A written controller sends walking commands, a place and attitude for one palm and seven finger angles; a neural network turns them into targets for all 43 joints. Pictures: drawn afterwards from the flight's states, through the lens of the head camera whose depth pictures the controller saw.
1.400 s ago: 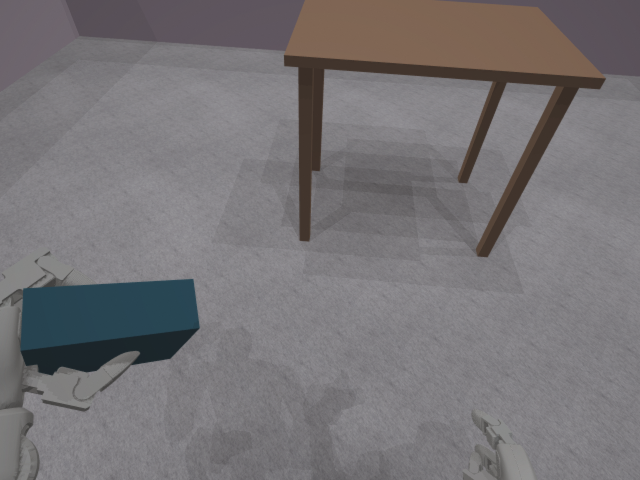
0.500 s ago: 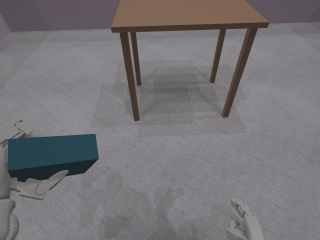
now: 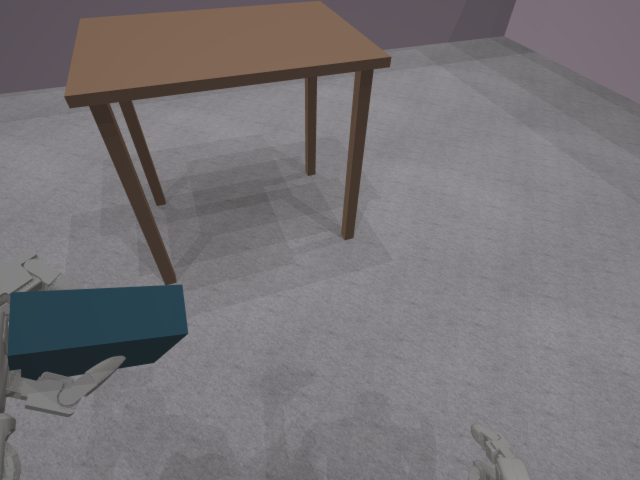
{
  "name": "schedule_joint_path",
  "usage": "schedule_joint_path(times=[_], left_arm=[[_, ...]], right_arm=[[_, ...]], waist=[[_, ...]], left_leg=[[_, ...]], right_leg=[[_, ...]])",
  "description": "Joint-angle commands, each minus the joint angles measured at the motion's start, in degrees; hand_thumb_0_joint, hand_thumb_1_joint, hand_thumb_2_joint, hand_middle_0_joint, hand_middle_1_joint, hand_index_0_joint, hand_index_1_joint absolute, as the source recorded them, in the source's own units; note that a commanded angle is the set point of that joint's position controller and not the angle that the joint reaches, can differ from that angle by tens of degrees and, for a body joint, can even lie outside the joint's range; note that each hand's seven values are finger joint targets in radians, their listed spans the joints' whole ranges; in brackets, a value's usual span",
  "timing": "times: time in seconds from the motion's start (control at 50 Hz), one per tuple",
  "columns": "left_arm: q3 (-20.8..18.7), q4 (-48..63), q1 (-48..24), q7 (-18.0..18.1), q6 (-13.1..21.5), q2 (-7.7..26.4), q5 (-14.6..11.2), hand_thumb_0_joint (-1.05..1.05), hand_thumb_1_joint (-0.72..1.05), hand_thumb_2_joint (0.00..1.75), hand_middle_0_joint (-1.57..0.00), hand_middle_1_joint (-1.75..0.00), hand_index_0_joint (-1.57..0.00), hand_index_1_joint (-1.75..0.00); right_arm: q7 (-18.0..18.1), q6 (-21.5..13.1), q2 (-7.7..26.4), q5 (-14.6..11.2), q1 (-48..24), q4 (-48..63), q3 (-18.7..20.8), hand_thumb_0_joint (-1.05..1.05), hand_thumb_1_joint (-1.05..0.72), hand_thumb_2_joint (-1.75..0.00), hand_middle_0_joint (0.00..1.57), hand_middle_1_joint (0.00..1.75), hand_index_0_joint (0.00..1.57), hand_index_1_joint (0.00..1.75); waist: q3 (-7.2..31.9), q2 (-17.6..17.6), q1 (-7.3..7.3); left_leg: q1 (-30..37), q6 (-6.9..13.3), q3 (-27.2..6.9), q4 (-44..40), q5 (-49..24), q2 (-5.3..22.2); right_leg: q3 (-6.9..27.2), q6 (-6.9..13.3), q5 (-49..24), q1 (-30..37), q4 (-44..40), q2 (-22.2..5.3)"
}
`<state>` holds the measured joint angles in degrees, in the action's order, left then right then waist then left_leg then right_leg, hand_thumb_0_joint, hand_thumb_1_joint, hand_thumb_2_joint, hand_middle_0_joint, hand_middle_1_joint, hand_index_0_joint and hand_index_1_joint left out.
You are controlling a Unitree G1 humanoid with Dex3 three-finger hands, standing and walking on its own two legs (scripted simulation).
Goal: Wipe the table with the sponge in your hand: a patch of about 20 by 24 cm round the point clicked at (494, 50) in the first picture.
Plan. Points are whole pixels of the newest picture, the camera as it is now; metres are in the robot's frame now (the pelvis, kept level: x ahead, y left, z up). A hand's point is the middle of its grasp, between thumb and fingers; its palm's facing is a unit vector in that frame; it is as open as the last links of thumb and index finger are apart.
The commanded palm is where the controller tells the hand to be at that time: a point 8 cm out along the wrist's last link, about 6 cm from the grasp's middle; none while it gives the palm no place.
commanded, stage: walk to a spot facing it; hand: left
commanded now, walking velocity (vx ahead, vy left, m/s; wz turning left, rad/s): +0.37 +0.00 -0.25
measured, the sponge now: (122, 332) +0.22 +0.21 +0.14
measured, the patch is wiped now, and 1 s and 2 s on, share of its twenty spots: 0.00 0.00 0.00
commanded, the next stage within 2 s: take the last steps up to it in 1.18 s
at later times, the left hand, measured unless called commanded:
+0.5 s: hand (207, 193) +0.38 +0.16 +0.19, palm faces +0.30 -0.82 -0.49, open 9.2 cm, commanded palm +0.34 +0.21 +0.18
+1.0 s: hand (277, 130) +0.56 +0.10 +0.18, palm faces +0.35 -0.79 -0.50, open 9.2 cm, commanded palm +0.50 +0.15 +0.18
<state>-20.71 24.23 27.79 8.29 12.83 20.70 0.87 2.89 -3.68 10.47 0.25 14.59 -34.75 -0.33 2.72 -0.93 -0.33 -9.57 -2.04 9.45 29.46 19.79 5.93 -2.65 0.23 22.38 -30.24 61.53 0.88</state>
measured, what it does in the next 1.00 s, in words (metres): walks ahead: right foot, then left foot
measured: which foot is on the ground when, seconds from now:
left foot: down 0.00-0.18, up 0.20-0.54, down 0.56-0.90, up 0.92-1.00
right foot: up 0.00-0.14, down 0.16-0.56, up 0.58-0.88, down 0.90-1.00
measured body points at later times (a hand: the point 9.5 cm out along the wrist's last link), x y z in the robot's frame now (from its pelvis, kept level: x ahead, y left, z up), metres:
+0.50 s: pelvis +0.15 -0.06 +0.00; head +0.18 -0.05 +0.45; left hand +0.36 +0.20 +0.22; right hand +0.27 -0.34 -0.08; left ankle +0.25 +0.08 -0.71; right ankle +0.12 -0.14 -0.73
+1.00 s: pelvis +0.32 -0.12 -0.01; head +0.34 -0.16 +0.44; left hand +0.53 +0.14 +0.20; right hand +0.45 -0.34 -0.14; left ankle +0.27 +0.04 -0.66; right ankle +0.34 -0.21 -0.73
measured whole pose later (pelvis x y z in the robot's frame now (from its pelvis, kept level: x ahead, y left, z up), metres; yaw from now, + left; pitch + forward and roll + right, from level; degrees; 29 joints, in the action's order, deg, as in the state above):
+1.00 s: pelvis +0.32 -0.12 -0.01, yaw -5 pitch -1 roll +0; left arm -20.9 26.0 24.0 8.1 11.3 20.4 -0.6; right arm 2.8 -1.4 10.7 -0.1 10.4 -38.4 -0.8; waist -4.5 5.0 0.9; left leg -24.5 -0.9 2.8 66.7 26.0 6.7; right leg -11.7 2.6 18.3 -18.5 38.1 -4.5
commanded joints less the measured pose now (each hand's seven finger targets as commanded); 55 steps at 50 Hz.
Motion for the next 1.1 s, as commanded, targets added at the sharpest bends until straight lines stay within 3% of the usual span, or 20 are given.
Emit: schedule_joint_path(times=[0.0,0.08,0.12,0.14,0.16,0.18,0.22,0.32,0.5,0.52,0.54,0.56,0.58,0.7,0.84,0.86,0.88,0.9,0.94,1.08], left_arm=[[-3.2,16.2,-10.9,0.7,3.4,9.2,0.3,0.00,0.10,1.30,-1.20,-1.60,-1.20,-1.60],[-5.0,14.4,-10.4,0.6,2.8,10.9,-0.3,0.00,0.10,1.30,-1.20,-1.60,-1.20,-1.60],[-6.2,13.2,-9.0,0.7,2.1,11.4,-0.7,0.00,0.10,1.30,-1.20,-1.60,-1.20,-1.60],[-7.3,13.6,-8.8,0.9,1.8,12.7,-0.4,0.00,0.10,1.30,-1.20,-1.60,-1.20,-1.60],[-10.2,14.3,-7.8,1.3,2.0,15.0,-0.7,0.00,0.10,1.30,-1.20,-1.60,-1.20,-1.60],[-11.2,13.4,-4.1,1.4,2.2,13.8,-1.6,0.00,0.10,1.30,-1.20,-1.60,-1.20,-1.60],[-12.6,16.5,-0.9,0.9,2.8,15.2,-2.4,0.00,0.10,1.30,-1.20,-1.60,-1.20,-1.60],[-13.1,23.4,1.6,1.2,4.6,13.8,-2.6,0.00,0.10,1.30,-1.20,-1.60,-1.20,-1.60],[-6.2,15.7,-3.6,2.5,2.9,8.6,-2.4,0.00,0.10,1.30,-1.20,-1.60,-1.20,-1.60],[-5.9,16.0,-5.5,2.4,3.3,8.6,-2.3,0.00,0.10,1.30,-1.20,-1.60,-1.20,-1.60],[-5.7,15.7,-6.4,2.4,3.6,8.0,-2.5,0.00,0.10,1.30,-1.20,-1.60,-1.20,-1.60],[-4.7,15.3,-8.9,2.4,4.0,8.2,-2.4,0.00,0.10,1.30,-1.20,-1.60,-1.20,-1.60],[-5.3,14.0,-11.1,1.8,4.0,11.2,-1.8,0.00,0.10,1.30,-1.20,-1.60,-1.20,-1.60],[-4.9,24.5,-6.7,1.5,3.3,9.1,-1.7,0.00,0.10,1.30,-1.20,-1.60,-1.20,-1.60],[-7.6,13.6,-3.6,1.7,1.7,9.0,-2.4,0.00,0.10,1.30,-1.20,-1.60,-1.20,-1.60],[-7.6,12.0,-4.2,1.5,1.0,9.4,-2.3,0.00,0.10,1.30,-1.20,-1.60,-1.20,-1.60],[-7.0,9.3,-3.9,1.5,0.0,9.6,-1.9,0.00,0.10,1.30,-1.20,-1.60,-1.20,-1.60],[-9.1,10.2,-5.2,1.7,-0.4,12.3,-2.3,0.00,0.10,1.30,-1.20,-1.60,-1.20,-1.60],[-8.7,8.0,-5.1,0.9,0.6,11.2,-2.8,0.00,0.10,1.30,-1.20,-1.60,-1.20,-1.60],[-8.8,20.7,-5.4,1.7,4.0,12.8,-1.6,0.00,0.10,1.30,-1.20,-1.60,-1.20,-1.60]], right_arm=[[0.9,-3.9,8.0,0.1,-5.5,7.8,2.5,0.00,-0.90,-0.90,0.20,0.30,0.20,0.30],[0.9,-4.2,7.9,0.5,-5.0,8.1,2.3,0.00,-0.90,-0.90,0.20,0.30,0.20,0.30],[0.4,-3.7,6.9,-0.3,-5.9,7.8,2.4,0.00,-0.90,-0.90,0.20,0.30,0.20,0.30],[-0.1,-3.2,5.8,-0.7,-5.7,7.7,2.6,0.00,-0.90,-0.90,0.20,0.30,0.20,0.30],[-0.2,-2.9,5.0,-0.5,-8.0,9.3,2.4,0.00,-0.90,-0.90,0.20,0.30,0.20,0.30],[-0.5,-2.5,5.9,-0.3,-8.6,9.4,2.4,0.00,-0.90,-0.90,0.20,0.30,0.20,0.30],[-1.2,-1.3,6.3,-0.6,-9.0,8.4,2.3,0.00,-0.90,-0.90,0.20,0.30,0.20,0.30],[-1.2,1.1,6.1,-0.2,-9.9,8.1,2.0,0.00,-0.90,-0.90,0.20,0.30,0.20,0.30],[1.9,-0.8,7.2,-0.1,-5.5,9.2,3.8,0.00,-0.90,-0.90,0.20,0.30,0.20,0.30],[2.4,-1.0,8.4,-0.2,-4.8,9.3,4.3,0.00,-0.90,-0.90,0.20,0.30,0.20,0.30],[2.3,-0.9,9.4,-0.2,-5.3,9.5,4.4,0.00,-0.90,-0.90,0.20,0.30,0.20,0.30],[1.8,-1.1,8.5,-0.5,-5.9,10.1,3.5,0.00,-0.90,-0.90,0.20,0.30,0.20,0.30],[1.7,-1.7,7.6,-0.1,-7.1,9.5,2.6,0.00,-0.90,-0.90,0.20,0.30,0.20,0.30],[0.6,-4.3,7.4,-0.1,-6.2,8.6,3.1,0.00,-0.90,-0.90,0.20,0.30,0.20,0.30],[1.0,-2.9,6.1,-0.3,-6.4,8.0,2.8,0.00,-0.90,-0.90,0.20,0.30,0.20,0.30],[1.1,-2.3,5.2,-0.7,-6.4,7.7,2.9,0.00,-0.90,-0.90,0.20,0.30,0.20,0.30],[1.1,-1.4,3.5,-1.0,-5.7,7.9,2.6,0.00,-0.90,-0.90,0.20,0.30,0.20,0.30],[1.0,-1.5,4.4,-0.9,-9.8,9.6,2.2,0.00,-0.90,-0.90,0.20,0.30,0.20,0.30],[0.7,-1.5,5.4,-0.8,-8.1,6.9,2.6,0.00,-0.90,-0.90,0.20,0.30,0.20,0.30],[0.2,0.5,6.2,-0.4,-10.4,7.4,2.8,0.00,-0.90,-0.90,0.20,0.30,0.20,0.30]], waist=[[-7.3,12.9,0.06],[-2.4,15.9,-0.12],[3.4,8.9,1.54],[7.1,-2.6,1.63],[9.4,-15.3,1.75],[8.9,-11.1,1.81],[5.7,-3.8,1.47],[4.4,-4.3,-0.48],[2.1,0.4,-0.57],[2.5,7.0,-1.43],[2.8,18.2,-1.16],[0.8,19.4,-1.04],[-0.9,18.1,-0.81],[0.6,16.7,0.84],[3.2,9.8,0.74],[4.7,2.1,1.22],[6.1,-13.9,1.05],[4.5,-20.8,2.43],[2.2,-11.3,1.03],[0.4,-4.3,-0.05]], left_leg=[[-0.3,9.3,-7.6,-15.2,-6.5,15.4],[1.6,7.1,2.1,-2.9,-25.1,11.6],[-4.0,5.6,4.4,14.6,-25.7,8.6],[-13.2,4.3,4.8,30.2,-17.7,5.3],[-28.6,2.5,1.2,44.6,10.1,-2.3],[-32.1,2.3,-7.0,49.9,13.1,-0.9],[-31.7,1.6,-10.9,50.3,8.5,3.0],[-24.1,0.1,-8.7,32.3,1.5,4.9],[0.6,2.6,1.3,-1.3,-8.1,-1.2],[5.9,4.9,-5.4,-5.0,-4.3,2.3],[11.7,9.9,-22.8,-9.4,-2.8,13.1],[10.2,14.4,-34.1,-14.5,-5.2,20.1],[5.5,15.0,-35.9,-16.3,2.4,21.4],[1.3,11.1,-13.1,-14.1,-4.7,14.1],[-4.1,6.6,-1.9,-0.2,-6.7,10.0],[-7.7,5.6,0.6,11.5,-5.4,7.0],[-20.0,3.6,3.1,28.0,3.1,0.9],[-32.6,2.4,-2.8,41.2,14.4,-3.2],[-32.8,1.7,-10.7,48.0,6.5,1.0],[-26.8,0.6,-5.8,31.0,-1.7,2.7]], right_leg=[[-3.6,-1.4,-2.5,-6.2,-7.4,-5.8],[-12.8,-0.5,-4.7,10.1,-25.7,0.3],[-11.7,0.8,-9.4,26.0,-31.8,1.2],[1.7,5.3,-11.9,34.8,-32.8,-7.4],[28.0,12.1,-22.8,41.3,-38.0,-19.9],[32.8,13.7,-23.9,40.6,-40.1,-24.3],[30.2,14.1,-6.6,31.6,-42.5,-24.2],[10.5,10.8,-12.8,19.5,-44.3,-19.3],[1.4,4.9,-8.9,15.4,-31.5,-11.9],[-0.1,3.0,-8.5,10.4,-22.3,-9.2],[-3.9,0.0,2.2,0.6,-10.1,-3.4],[-1.9,-0.3,12.4,-4.3,1.0,-1.3],[1.7,-0.1,11.1,-5.4,6.3,-3.7],[-2.4,-1.3,0.7,-0.9,-5.6,-6.9],[-11.3,-1.7,-8.1,20.5,-31.5,-1.9],[-6.5,-0.2,-7.1,25.8,-35.4,-4.4],[12.2,5.1,-4.6,32.9,-40.2,-15.8],[30.9,10.4,-9.7,36.2,-45.1,-25.9],[25.8,9.7,-5.3,30.8,-46.1,-25.8],[-1.4,7.3,-30.2,27.2,-42.8,-21.8]])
